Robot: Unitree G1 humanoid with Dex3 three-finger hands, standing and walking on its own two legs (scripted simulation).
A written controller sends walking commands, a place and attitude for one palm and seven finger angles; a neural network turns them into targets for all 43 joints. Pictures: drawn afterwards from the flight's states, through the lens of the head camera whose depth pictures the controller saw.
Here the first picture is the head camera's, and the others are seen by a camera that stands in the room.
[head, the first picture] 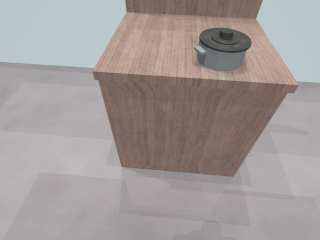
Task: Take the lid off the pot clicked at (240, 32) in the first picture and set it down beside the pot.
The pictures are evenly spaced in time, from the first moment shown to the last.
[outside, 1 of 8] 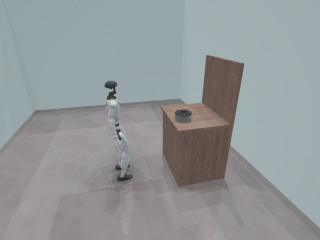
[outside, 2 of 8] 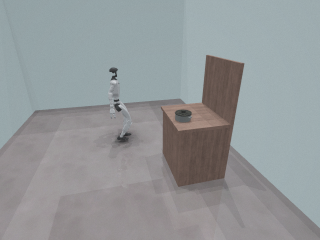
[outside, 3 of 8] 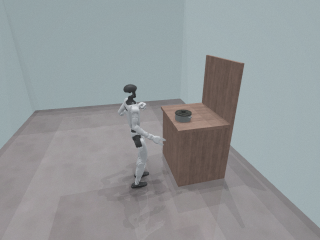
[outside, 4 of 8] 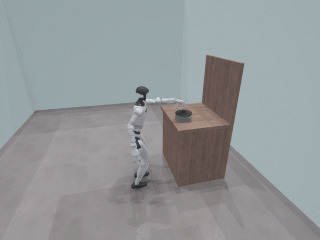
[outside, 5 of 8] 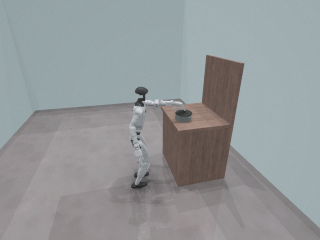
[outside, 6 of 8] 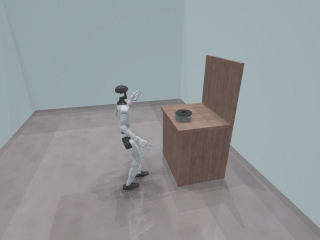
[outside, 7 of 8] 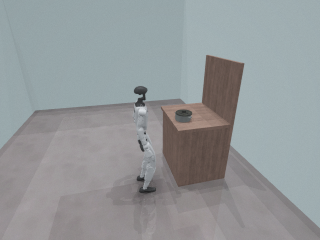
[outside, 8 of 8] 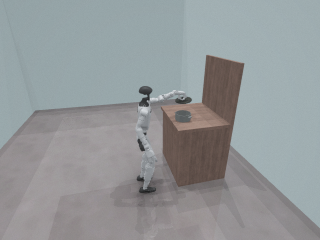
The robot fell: no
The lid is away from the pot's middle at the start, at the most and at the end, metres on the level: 0.00 0.07 0.07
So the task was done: no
